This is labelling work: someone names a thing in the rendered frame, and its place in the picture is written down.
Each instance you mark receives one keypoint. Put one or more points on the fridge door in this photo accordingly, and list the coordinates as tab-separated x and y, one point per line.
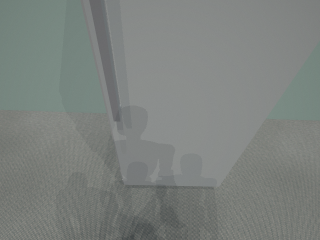
196	79

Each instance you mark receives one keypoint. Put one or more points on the handle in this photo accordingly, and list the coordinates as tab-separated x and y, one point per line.
102	34

